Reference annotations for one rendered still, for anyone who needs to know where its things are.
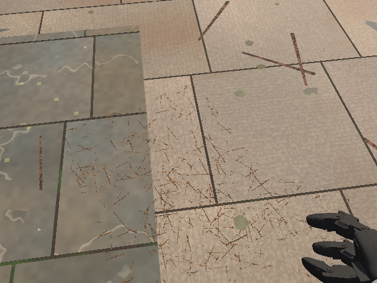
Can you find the robot right hand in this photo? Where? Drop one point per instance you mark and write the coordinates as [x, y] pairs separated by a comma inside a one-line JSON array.
[[360, 256]]

